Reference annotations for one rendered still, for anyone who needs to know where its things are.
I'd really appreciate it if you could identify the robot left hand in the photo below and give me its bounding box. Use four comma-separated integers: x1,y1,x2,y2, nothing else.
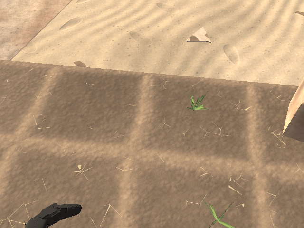
25,203,82,228

